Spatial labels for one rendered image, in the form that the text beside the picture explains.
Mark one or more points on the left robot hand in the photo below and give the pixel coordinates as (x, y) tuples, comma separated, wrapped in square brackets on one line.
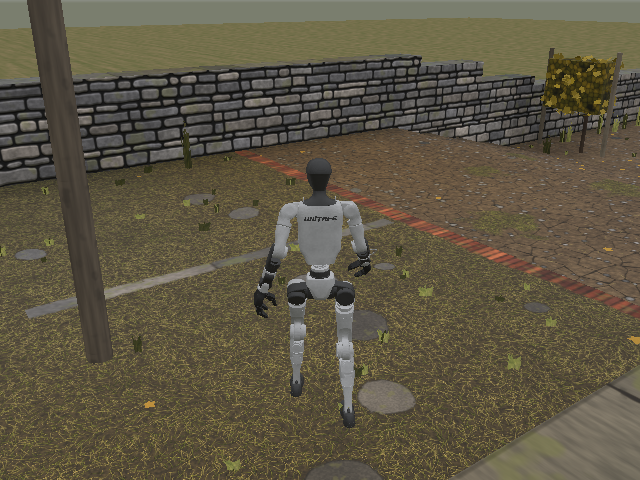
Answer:
[(258, 302)]

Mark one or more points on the robot left forearm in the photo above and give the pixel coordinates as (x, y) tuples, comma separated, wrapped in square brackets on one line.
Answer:
[(269, 272)]

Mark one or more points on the left robot shin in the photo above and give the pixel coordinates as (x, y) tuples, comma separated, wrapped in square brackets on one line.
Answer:
[(296, 355)]

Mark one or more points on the robot right forearm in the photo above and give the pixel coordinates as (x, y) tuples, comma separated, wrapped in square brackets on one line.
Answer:
[(364, 257)]

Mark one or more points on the robot shin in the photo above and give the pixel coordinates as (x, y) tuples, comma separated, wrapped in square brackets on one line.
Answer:
[(296, 355), (347, 375)]

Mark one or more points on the robot right upper arm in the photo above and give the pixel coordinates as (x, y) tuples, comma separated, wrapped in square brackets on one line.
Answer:
[(351, 211)]

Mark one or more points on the robot left upper arm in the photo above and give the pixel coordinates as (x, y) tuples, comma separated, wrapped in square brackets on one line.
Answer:
[(287, 212)]

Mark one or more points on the right robot hand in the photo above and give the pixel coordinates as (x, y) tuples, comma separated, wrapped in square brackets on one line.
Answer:
[(356, 264)]

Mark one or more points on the right robot shin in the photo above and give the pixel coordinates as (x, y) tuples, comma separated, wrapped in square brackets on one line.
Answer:
[(347, 375)]

